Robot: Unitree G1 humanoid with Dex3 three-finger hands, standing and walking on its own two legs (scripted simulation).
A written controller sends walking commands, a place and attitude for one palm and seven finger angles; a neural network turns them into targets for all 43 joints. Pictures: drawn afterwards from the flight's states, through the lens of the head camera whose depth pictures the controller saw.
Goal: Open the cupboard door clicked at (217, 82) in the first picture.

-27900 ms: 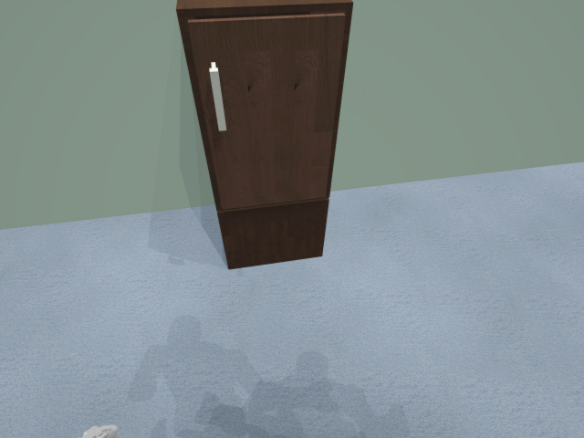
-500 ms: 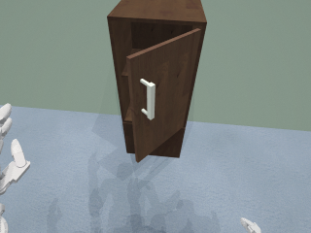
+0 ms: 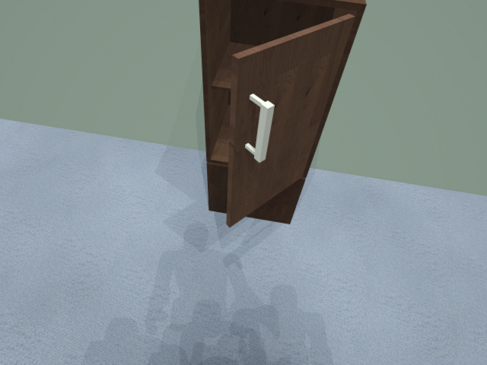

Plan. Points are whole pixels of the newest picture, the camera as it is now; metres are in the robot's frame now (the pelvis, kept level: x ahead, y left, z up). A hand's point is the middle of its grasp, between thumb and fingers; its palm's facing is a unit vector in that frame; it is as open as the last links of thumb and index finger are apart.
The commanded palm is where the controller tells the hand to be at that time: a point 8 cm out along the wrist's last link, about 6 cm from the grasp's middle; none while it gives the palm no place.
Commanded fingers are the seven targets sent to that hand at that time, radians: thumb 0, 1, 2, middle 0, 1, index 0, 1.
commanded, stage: let the arm hang, fingers relaxed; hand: left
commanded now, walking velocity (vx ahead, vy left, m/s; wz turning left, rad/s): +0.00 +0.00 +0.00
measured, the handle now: (257, 129) +0.59 +0.01 +0.04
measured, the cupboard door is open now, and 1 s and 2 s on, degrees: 50 50 50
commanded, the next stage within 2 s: look to check the result in 0.72 s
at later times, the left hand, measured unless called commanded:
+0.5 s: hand out of the picture +0.02 +0.18 -0.17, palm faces +0.02 -0.98 -0.21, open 7.3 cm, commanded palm none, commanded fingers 0.00 0.90 0.90 -0.20 -0.30 -0.20 -0.30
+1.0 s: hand out of the picture +0.02 +0.16 -0.17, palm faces +0.03 -0.98 -0.19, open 7.3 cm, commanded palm none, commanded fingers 0.00 0.90 0.90 -0.20 -0.30 -0.20 -0.30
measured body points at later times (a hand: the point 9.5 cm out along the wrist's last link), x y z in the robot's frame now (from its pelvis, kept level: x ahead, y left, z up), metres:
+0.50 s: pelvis +0.01 +0.01 +0.01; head +0.01 -0.01 +0.45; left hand +0.02 +0.23 -0.15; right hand -0.01 -0.20 -0.16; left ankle +0.03 +0.12 -0.74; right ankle +0.05 -0.11 -0.74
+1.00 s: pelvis +0.03 +0.00 +0.01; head +0.04 -0.01 +0.46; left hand +0.02 +0.22 -0.15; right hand +0.01 -0.21 -0.16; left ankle +0.03 +0.12 -0.74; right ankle +0.05 -0.11 -0.74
